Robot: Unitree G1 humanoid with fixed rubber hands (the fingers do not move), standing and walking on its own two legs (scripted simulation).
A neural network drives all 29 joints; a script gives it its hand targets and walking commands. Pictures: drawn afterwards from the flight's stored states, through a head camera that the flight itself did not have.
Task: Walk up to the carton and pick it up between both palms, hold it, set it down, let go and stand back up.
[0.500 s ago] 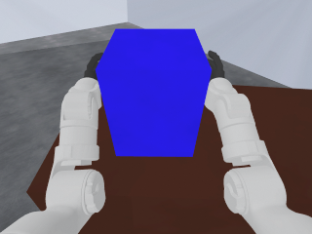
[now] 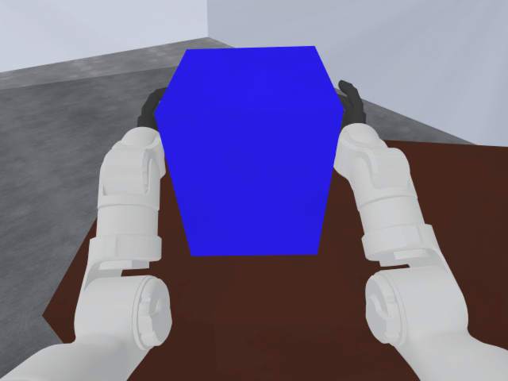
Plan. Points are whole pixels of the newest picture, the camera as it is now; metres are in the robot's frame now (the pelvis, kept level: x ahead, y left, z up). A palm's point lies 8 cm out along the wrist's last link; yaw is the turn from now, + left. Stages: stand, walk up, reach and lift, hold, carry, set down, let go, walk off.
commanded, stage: hold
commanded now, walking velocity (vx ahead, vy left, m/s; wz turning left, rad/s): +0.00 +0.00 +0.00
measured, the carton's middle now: (252, 152) +0.40 +0.00 +0.21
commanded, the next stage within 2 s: none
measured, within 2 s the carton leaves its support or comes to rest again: neither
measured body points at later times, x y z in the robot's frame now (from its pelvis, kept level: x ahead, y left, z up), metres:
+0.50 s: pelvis +0.00 +0.00 +0.00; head -0.06 +0.01 +0.45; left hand +0.40 +0.15 +0.24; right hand +0.40 -0.14 +0.26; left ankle +0.04 +0.14 -0.75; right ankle +0.02 -0.10 -0.75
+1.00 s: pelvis +0.00 +0.00 +0.00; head -0.06 +0.01 +0.45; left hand +0.40 +0.15 +0.24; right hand +0.40 -0.14 +0.26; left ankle +0.04 +0.14 -0.75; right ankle +0.02 -0.10 -0.75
